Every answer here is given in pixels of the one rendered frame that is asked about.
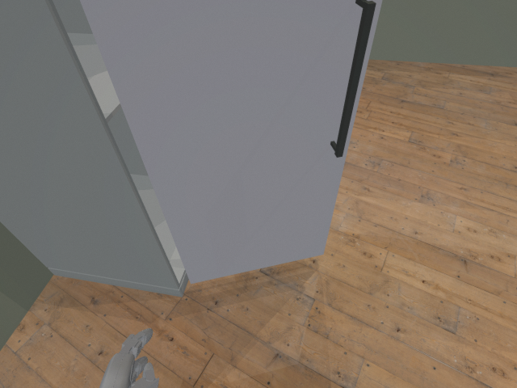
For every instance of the handle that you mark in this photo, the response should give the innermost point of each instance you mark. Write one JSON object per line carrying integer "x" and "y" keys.
{"x": 358, "y": 60}

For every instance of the fridge door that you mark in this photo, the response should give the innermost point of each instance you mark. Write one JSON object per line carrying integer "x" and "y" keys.
{"x": 233, "y": 105}

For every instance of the left robot hand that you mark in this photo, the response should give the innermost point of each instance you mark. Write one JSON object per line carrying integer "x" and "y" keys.
{"x": 122, "y": 370}

